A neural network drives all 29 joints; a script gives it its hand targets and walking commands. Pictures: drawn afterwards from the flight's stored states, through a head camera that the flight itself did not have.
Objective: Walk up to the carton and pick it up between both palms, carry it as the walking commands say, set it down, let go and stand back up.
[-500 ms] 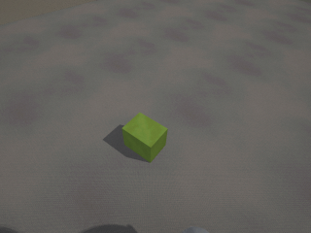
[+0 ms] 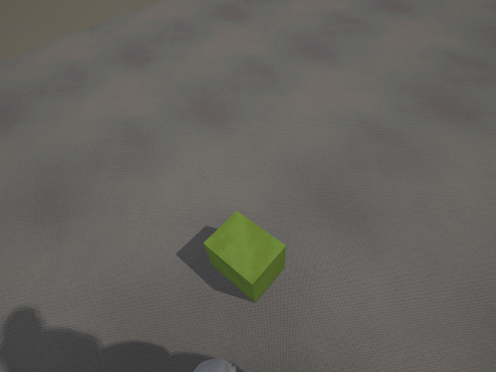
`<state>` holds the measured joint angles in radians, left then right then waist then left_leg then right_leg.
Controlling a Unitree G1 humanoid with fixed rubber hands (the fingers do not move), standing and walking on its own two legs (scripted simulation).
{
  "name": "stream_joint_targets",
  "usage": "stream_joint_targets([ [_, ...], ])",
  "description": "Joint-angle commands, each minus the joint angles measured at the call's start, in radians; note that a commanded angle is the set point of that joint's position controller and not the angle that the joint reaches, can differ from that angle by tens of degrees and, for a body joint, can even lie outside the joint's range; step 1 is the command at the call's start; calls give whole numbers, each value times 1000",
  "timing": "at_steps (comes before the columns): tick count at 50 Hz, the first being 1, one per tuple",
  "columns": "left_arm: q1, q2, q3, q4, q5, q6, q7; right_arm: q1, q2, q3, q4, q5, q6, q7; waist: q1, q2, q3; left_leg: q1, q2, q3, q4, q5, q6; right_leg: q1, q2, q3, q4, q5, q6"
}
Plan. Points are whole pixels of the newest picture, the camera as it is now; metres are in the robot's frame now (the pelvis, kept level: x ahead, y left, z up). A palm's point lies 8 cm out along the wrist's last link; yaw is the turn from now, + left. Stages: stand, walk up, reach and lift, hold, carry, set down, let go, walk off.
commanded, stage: walk up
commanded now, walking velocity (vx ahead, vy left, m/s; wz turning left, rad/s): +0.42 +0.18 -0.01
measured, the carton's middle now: (246, 256) +0.62 +0.09 -0.66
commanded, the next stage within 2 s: none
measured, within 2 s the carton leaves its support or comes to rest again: neither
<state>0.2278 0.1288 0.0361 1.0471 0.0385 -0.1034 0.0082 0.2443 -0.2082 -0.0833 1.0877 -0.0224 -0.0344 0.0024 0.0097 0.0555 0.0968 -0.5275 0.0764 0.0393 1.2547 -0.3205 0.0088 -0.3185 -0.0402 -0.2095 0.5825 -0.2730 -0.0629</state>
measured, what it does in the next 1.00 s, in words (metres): walks ahead: left foot, then right foot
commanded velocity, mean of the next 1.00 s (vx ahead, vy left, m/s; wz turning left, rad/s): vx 0.18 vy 0.01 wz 0.00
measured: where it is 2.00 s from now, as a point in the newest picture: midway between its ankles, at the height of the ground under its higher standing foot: outside the picture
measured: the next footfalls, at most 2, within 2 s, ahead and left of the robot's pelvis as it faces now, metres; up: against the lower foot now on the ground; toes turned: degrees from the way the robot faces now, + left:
left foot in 0.32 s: +0.23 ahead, +0.16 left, +0.00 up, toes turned +3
right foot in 0.72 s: +0.27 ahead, -0.07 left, +0.00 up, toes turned -8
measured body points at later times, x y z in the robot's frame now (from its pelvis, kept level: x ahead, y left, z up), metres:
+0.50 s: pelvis +0.16 +0.07 +0.00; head +0.20 +0.10 +0.45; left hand +0.13 +0.30 -0.17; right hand +0.27 -0.14 -0.13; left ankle +0.19 +0.17 -0.73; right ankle +0.11 -0.05 -0.66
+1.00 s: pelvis +0.20 +0.05 +0.01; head +0.23 +0.04 +0.46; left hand +0.31 +0.25 -0.14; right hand +0.19 -0.15 -0.16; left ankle +0.19 +0.16 -0.73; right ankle +0.23 -0.07 -0.73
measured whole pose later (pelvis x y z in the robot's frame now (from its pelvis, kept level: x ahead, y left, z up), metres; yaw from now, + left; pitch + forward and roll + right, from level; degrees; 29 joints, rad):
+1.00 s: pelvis +0.20 +0.05 +0.01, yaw -1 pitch -3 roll -1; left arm 0.10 0.12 0.01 1.06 0.00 0.01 0.05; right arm 0.26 -0.10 -0.01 1.13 0.00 0.01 -0.02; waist -0.04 0.02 0.09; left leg -0.17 0.04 0.07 0.54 -0.30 0.00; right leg -0.23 -0.03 -0.12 0.50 -0.23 -0.01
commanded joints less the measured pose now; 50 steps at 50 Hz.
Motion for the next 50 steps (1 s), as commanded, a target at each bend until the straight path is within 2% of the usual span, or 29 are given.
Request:
stream_joint_targets([
  [1,186,153,38,10,0,-4,21,36,11,0,-66,-5,19,8,5,-134,-82,-123,65,-59,-92,34,-26,193,-383,381,-299,548,-105],
  [6,218,137,31,21,5,7,23,-124,21,16,-140,-7,41,35,12,-235,-7,-50,39,14,-392,128,-54,156,-322,264,-345,555,-66],
  [9,243,155,42,34,-1,19,20,-194,20,19,-157,-3,39,44,25,-228,-4,17,21,46,-504,153,-51,188,-323,246,-355,552,-50],
  [11,253,170,53,37,-3,30,15,-212,21,26,-160,6,32,45,40,-277,-5,87,-6,64,-600,145,-39,193,-295,203,-337,533,-34],
  [13,252,125,48,44,-12,41,4,-177,16,28,-152,5,11,32,5,-289,-41,275,-35,97,-738,166,-21,148,-194,128,-224,382,-11],
  [14,256,117,42,56,-22,46,2,-70,-44,9,-114,-5,-2,22,-38,-200,-101,441,-20,72,-803,223,-6,105,-149,94,-78,327,13],
  [15,286,111,34,48,-37,44,2,79,-145,-19,-72,-20,-18,7,-93,-22,-203,687,158,-106,-819,412,46,-58,-102,68,137,122,57],
  [16,317,90,26,15,-37,41,2,216,-243,-40,-45,-20,-27,-5,-122,264,-327,833,427,-405,-881,662,136,-210,-25,81,444,-377,92],
  [17,303,101,41,24,-35,50,6,208,-241,-33,-46,-5,-32,-13,-97,211,-302,722,460,-413,-924,731,182,-210,-36,164,585,-348,93],
  [18,238,85,34,15,-35,59,6,143,-173,-17,-52,3,-35,-11,-82,128,-211,613,421,-337,-933,617,207,-242,-70,182,605,-281,93],
  [19,221,84,31,11,-33,61,3,64,-140,-7,-73,-6,-39,-12,-56,73,-168,560,371,-280,-946,546,188,-268,-82,182,615,-224,94],
  [20,211,78,29,16,-26,64,-2,7,-112,0,-92,2,-39,-15,-32,83,-132,488,328,-230,-969,501,168,-246,-99,182,586,-188,88],
  [22,219,80,41,36,-6,86,-5,33,-130,3,-84,-2,-47,-23,-33,25,-85,427,347,-241,-958,606,152,-216,-101,185,551,-128,97],
  [24,225,66,42,40,-13,101,-6,51,-91,13,-68,2,-51,-23,-25,103,-81,379,343,-207,-956,677,176,-180,-94,193,542,-105,98],
  [28,103,53,30,-9,-14,123,-11,50,-49,19,-70,-11,-40,-26,-23,149,-51,315,270,-160,-1007,442,164,-145,-79,170,323,-67,108],
  [31,68,86,29,-35,-18,121,-19,30,-80,9,-52,-11,-35,-18,-17,223,-60,284,234,-118,-994,384,156,-49,-46,130,160,-55,101],
  [33,68,93,13,-31,-17,111,-20,43,-100,3,-45,-12,-23,-13,-15,159,-71,258,217,-104,-963,290,154,30,-20,98,71,-34,90],
  [34,102,83,9,-17,-21,100,-15,31,-100,4,-41,-8,-19,-10,16,161,-85,226,187,-82,-928,200,130,112,-13,86,-23,38,79],
  [35,102,76,0,-7,-17,88,-4,6,-30,26,-38,11,-11,-16,46,78,-91,180,108,-18,-824,334,78,265,-44,151,-178,217,73],
  [36,84,199,23,-25,-9,71,13,52,-43,20,-52,16,-11,-12,29,-114,-136,130,7,57,-689,239,12,335,-209,289,-154,667,47],
  [37,74,252,32,-37,-14,66,24,95,3,41,-61,35,-5,-17,17,-288,-216,137,-33,80,-595,-90,-19,347,-384,422,-178,980,-54],
  [38,78,212,21,-20,-20,66,26,93,8,37,-34,50,13,-28,22,-236,-195,207,-30,36,-514,-258,-9,273,-355,376,-214,983,-99],
  [39,49,202,16,-12,-14,70,27,119,6,35,-25,49,31,-28,12,-271,-195,241,-26,12,-497,-271,-12,217,-340,353,-211,872,-121],
  [41,-55,148,0,-39,-15,77,30,119,5,36,-8,39,51,-22,-17,-323,-120,243,-11,-2,-520,-197,-18,151,-275,293,-247,656,-93],
  [43,-88,137,-10,-45,-26,81,35,149,10,38,12,33,55,-24,-33,-304,-125,252,-6,-6,-589,-130,-16,192,-239,278,-260,574,-69],
  [44,-90,144,-8,-37,-25,85,34,157,11,43,17,27,54,-28,-39,-259,-115,274,-4,-3,-663,-55,-21,189,-232,270,-248,571,-61],
  [47,-108,133,1,-26,-35,105,32,151,-7,54,35,19,36,-32,-45,-174,-108,388,27,-33,-864,222,-15,136,-155,250,-237,259,-10],
  [48,-87,112,1,-25,-39,109,30,121,-27,55,26,10,28,-36,-19,-114,-92,362,67,-84,-886,210,-6,128,-118,231,-227,166,12],
  [50,-73,97,-5,-18,-40,116,34,78,-16,65,33,7,33,-33,1,18,-14,227,51,-74,-946,65,-3,214,-101,207,-259,116,27],
])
